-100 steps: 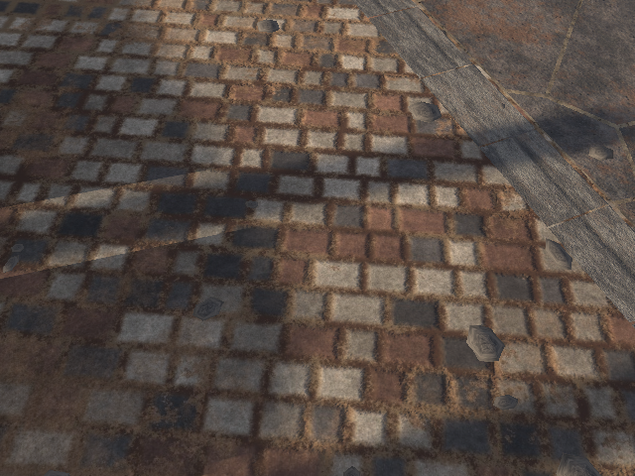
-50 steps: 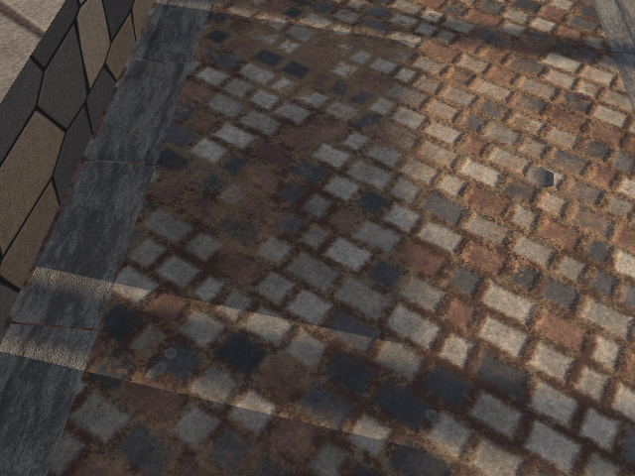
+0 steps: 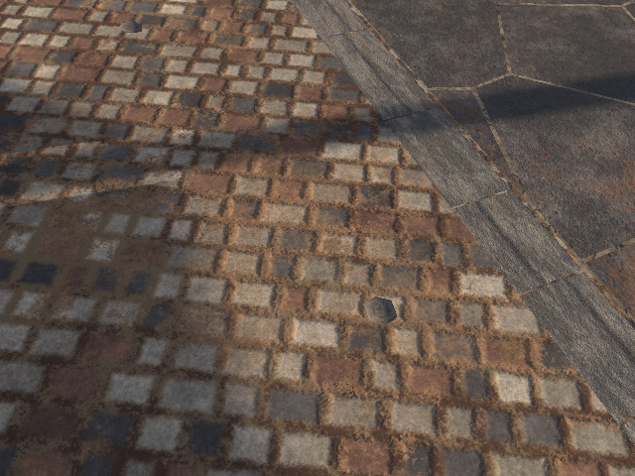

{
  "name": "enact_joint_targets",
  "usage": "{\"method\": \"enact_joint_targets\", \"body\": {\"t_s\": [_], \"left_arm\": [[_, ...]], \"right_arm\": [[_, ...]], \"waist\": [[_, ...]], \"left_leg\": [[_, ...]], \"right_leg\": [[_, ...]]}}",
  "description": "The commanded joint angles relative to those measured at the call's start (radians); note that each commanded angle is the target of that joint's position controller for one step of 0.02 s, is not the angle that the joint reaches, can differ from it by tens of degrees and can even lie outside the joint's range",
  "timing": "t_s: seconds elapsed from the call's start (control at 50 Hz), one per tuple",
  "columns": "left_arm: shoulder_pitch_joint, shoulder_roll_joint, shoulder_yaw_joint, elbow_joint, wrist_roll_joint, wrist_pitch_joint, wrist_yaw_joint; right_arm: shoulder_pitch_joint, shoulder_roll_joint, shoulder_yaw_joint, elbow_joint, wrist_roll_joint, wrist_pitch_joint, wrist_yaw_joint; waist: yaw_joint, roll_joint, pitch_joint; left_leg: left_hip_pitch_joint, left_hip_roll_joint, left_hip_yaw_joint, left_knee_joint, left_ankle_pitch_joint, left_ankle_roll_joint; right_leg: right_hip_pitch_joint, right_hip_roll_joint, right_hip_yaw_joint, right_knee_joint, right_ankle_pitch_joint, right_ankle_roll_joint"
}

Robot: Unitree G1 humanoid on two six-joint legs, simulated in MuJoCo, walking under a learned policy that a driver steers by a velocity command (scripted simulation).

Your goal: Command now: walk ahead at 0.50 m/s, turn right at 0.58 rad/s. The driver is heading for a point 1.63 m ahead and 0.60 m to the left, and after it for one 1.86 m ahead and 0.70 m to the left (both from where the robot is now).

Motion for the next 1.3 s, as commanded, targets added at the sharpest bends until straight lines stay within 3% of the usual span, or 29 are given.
{"method": "enact_joint_targets", "body": {"t_s": [0.02, 0.08, 0.14, 0.24, 0.28, 0.32, 0.34, 0.36, 0.38, 0.4, 0.42, 0.44, 0.48, 0.56, 0.64, 0.74, 0.78, 0.82, 0.84, 0.86, 0.88, 0.9, 0.92, 0.94, 0.96, 1.04, 1.14, 1.24, 1.3], "left_arm": [[-0.040, 0.068, 0.026, -0.105, -0.005, -0.006, -0.009], [-0.091, 0.013, 0.005, -0.128, 0.011, -0.011, -0.009], [-0.181, -0.001, -0.011, -0.144, 0.022, -0.035, -0.023], [-0.315, 0.027, -0.007, -0.177, 0.005, -0.063, -0.044], [-0.274, 0.057, 0.007, -0.169, 0.004, -0.070, -0.044], [-0.069, 0.129, 0.046, -0.113, 0.019, -0.071, -0.027], [0.105, 0.211, 0.067, -0.096, 0.039, -0.064, -0.011], [0.117, 0.242, 0.069, -0.085, 0.046, -0.053, -0.016], [0.093, 0.150, 0.047, -0.087, 0.035, -0.053, -0.020], [0.040, 0.108, 0.032, -0.081, 0.023, -0.057, -0.020], [-0.021, 0.080, 0.022, -0.079, 0.025, -0.061, -0.023], [-0.068, 0.050, 0.016, -0.073, 0.028, -0.066, -0.027], [-0.112, 0.033, 0.018, -0.057, 0.036, -0.082, -0.025], [-0.109, 0.068, 0.037, -0.015, 0.038, -0.095, -0.011], [-0.088, 0.109, 0.051, 0.012, 0.031, -0.085, 0.001], [-0.038, 0.153, 0.069, 0.055, 0.002, -0.059, 0.004], [-0.047, 0.184, 0.078, 0.058, -0.007, -0.045, 0.007], [-0.060, 0.173, 0.070, 0.052, -0.012, -0.029, 0.011], [-0.029, 0.111, 0.045, 0.031, 0.025, -0.035, 0.013], [0.045, -0.008, 0.005, -0.024, 0.046, -0.062, 0.004], [-0.080, 0.093, 0.020, -0.030, 0.003, -0.093, -0.006], [-0.146, 0.122, 0.028, -0.054, -0.024, -0.110, -0.010], [-0.151, 0.109, 0.025, -0.045, -0.005, -0.119, -0.002], [-0.144, 0.113, 0.031, -0.033, 0.022, -0.119, 0.005], [-0.124, 0.116, 0.036, -0.027, 0.029, -0.109, 0.004], [-0.160, 0.073, 0.028, -0.042, 0.042, -0.075, 0.004], [-0.342, 0.031, 0.008, -0.089, 0.032, -0.083, -0.011], [-0.407, 0.057, 0.010, -0.108, 0.021, -0.105, -0.040], [-0.333, 0.084, 0.022, -0.093, 0.023, -0.115, -0.041]], "right_arm": [[0.042, -0.104, -0.029, -0.021, 0.000, -0.008, -0.005], [0.084, -0.138, -0.037, 0.026, 0.005, -0.017, 0.005], [0.077, -0.166, -0.041, 0.043, 0.026, -0.004, 0.007], [0.178, -0.215, -0.051, 0.093, 0.044, 0.021, 0.004], [0.178, -0.224, -0.053, 0.104, 0.046, 0.032, -0.001], [0.176, -0.179, -0.036, 0.104, 0.037, 0.032, -0.003], [0.175, -0.098, -0.005, 0.068, 0.003, 0.028, -0.003], [0.290, -0.036, 0.012, 0.055, 0.030, 0.014, -0.004], [0.238, -0.147, -0.017, 0.070, 0.052, 0.014, -0.005], [0.169, -0.174, -0.029, 0.050, 0.058, 0.015, -0.004], [0.141, -0.159, -0.029, 0.050, 0.049, 0.021, -0.008], [0.129, -0.147, -0.032, 0.049, 0.038, 0.030, -0.009], [0.148, -0.105, -0.029, 0.053, 0.042, 0.053, -0.006], [0.072, -0.071, -0.022, 0.013, 0.032, 0.074, -0.001], [-0.044, -0.053, -0.009, -0.024, 0.030, 0.067, 0.028], [-0.155, -0.081, -0.015, -0.085, 0.029, 0.073, 0.050], [-0.118, -0.112, -0.031, -0.094, 0.026, 0.079, 0.053], [0.144, -0.198, -0.085, -0.027, 0.032, 0.086, 0.040], [0.282, -0.300, -0.120, 0.002, 0.040, 0.097, 0.018], [0.215, -0.379, -0.118, -0.028, 0.039, 0.081, 0.020], [0.225, -0.284, -0.092, -0.051, 0.036, 0.062, 0.031], [0.194, -0.236, -0.078, -0.041, 0.029, 0.046, 0.034], [0.140, -0.209, -0.068, -0.046, 0.031, 0.040, 0.032], [0.077, -0.177, -0.059, -0.057, 0.025, 0.040, 0.028], [0.043, -0.155, -0.050, -0.075, 0.013, 0.039, 0.022], [0.068, -0.178, -0.057, -0.067, 0.018, 0.032, -0.001], [0.141, -0.189, -0.060, -0.034, 0.029, 0.043, -0.023], [0.213, -0.170, -0.056, 0.006, 0.031, 0.055, -0.030], [0.208, -0.173, -0.059, 0.017, 0.025, 0.064, -0.030]], "waist": [[-0.031, 0.178, 0.005], [-0.027, 0.129, 0.017], [-0.040, 0.113, 0.029], [-0.075, 0.129, 0.033], [-0.030, 0.144, 0.014], [0.079, 0.121, -0.117], [0.141, -0.028, -0.288], [0.083, -0.279, -0.394], [0.107, -0.151, -0.287], [0.095, -0.119, -0.163], [0.063, -0.069, -0.105], [0.035, -0.068, -0.054], [-0.006, -0.076, -0.024], [-0.014, -0.019, 0.024], [0.022, -0.002, 0.053], [0.044, 0.003, 0.085], [0.005, -0.022, 0.037], [-0.138, 0.002, -0.111], [-0.171, 0.164, -0.194], [-0.041, 0.349, -0.301], [-0.126, 0.193, -0.325], [-0.119, 0.159, -0.189], [-0.078, 0.086, -0.121], [-0.038, 0.077, -0.079], [-0.007, 0.098, -0.072], [0.001, 0.085, -0.039], [-0.067, 0.123, 0.006], [-0.093, 0.136, 0.014], [-0.051, 0.178, 0.005]], "left_leg": [[0.201, 0.269, -0.263, -0.272, 0.013, 0.151], [0.175, 0.267, -0.209, -0.315, 0.127, 0.201], [0.169, 0.231, -0.139, -0.321, 0.211, 0.200], [0.211, 0.255, -0.166, -0.261, 0.222, 0.169], [0.226, 0.268, -0.187, -0.201, 0.243, 0.143], [0.132, 0.183, -0.122, 0.056, 0.340, 0.085], [-0.065, 0.104, -0.066, 0.386, 0.034, 0.036], [-0.352, 0.003, -0.077, 0.661, -0.415, 0.000], [-0.443, 0.049, -0.150, 0.775, -0.383, -0.001], [-0.484, 0.084, -0.136, 0.787, -0.293, 0.005], [-0.450, 0.117, -0.121, 0.764, -0.216, 0.000], [-0.421, 0.140, -0.122, 0.725, -0.162, -0.006], [-0.343, 0.163, -0.123, 0.694, -0.105, -0.017], [-0.393, 0.170, -0.127, 0.560, 0.018, -0.038], [-0.344, 0.152, -0.067, 0.326, 0.195, -0.023], [-0.339, 0.124, -0.007, 0.192, 0.120, 0.035], [-0.237, 0.064, 0.053, 0.182, 0.018, 0.075], [0.140, -0.038, 0.095, 0.118, 0.036, 0.138], [0.424, 0.112, -0.167, 0.088, 0.062, 0.206], [0.652, 0.319, -0.762, -0.083, -0.213, 0.391], [0.653, 0.348, -0.835, -0.198, -0.298, 0.370], [0.560, 0.326, -0.703, -0.206, -0.232, 0.328], [0.425, 0.283, -0.589, -0.195, -0.125, 0.295], [0.301, 0.243, -0.494, -0.197, -0.007, 0.271], [0.228, 0.217, -0.446, -0.217, 0.067, 0.264], [0.117, 0.173, -0.337, -0.255, 0.247, 0.273], [0.077, 0.111, -0.286, -0.243, 0.144, 0.207], [0.196, 0.169, -0.369, -0.155, 0.116, 0.192], [0.265, 0.196, -0.400, -0.072, 0.288, 0.172]], "right_leg": [[-0.255, -0.112, 0.025, 0.000, 0.072, 0.013], [-0.249, -0.106, 0.022, -0.156, 0.125, 0.021], [-0.198, -0.107, -0.037, -0.388, 0.272, 0.022], [-0.072, -0.052, -0.058, -0.611, 0.341, 0.020], [0.028, -0.038, -0.059, -0.674, 0.316, -0.005], [0.375, -0.053, -0.054, -0.705, 0.329, -0.059], [0.661, -0.279, 0.171, -0.669, 0.352, -0.124], [0.832, -0.453, 0.561, -0.796, 0.110, -0.249], [0.743, -0.415, 0.552, -0.851, -0.021, -0.228], [0.636, -0.383, 0.406, -0.871, -0.002, -0.199], [0.527, -0.341, 0.309, -0.899, 0.086, -0.183], [0.441, -0.308, 0.225, -0.933, 0.166, -0.178], [0.341, -0.285, 0.113, -0.991, 0.277, -0.176], [0.327, -0.292, -0.037, -1.040, 0.420, -0.188], [0.340, -0.272, -0.175, -1.054, 0.431, -0.160], [0.475, -0.313, -0.243, -0.994, 0.497, -0.123], [0.514, -0.311, -0.276, -0.861, 0.801, -0.101], [0.409, -0.248, -0.331, -0.488, 0.947, -0.047], [0.146, -0.191, -0.339, -0.148, 0.532, 0.010], [-0.233, 0.020, -0.160, 0.143, -0.236, 0.060], [-0.334, -0.009, 0.009, 0.211, -0.210, 0.038], [-0.399, -0.048, -0.003, 0.177, -0.107, 0.012], [-0.355, -0.093, -0.001, 0.099, -0.021, 0.000], [-0.282, -0.121, 0.003, 0.013, 0.037, 0.005], [-0.216, -0.137, 0.012, -0.022, 0.077, 0.009], [-0.186, -0.114, -0.018, -0.192, 0.194, 0.063], [-0.128, -0.046, -0.026, -0.543, 0.471, 0.084], [-0.096, -0.029, -0.008, -0.676, 0.477, 0.048], [-0.011, -0.017, -0.039, -0.708, 0.347, -0.006]]}}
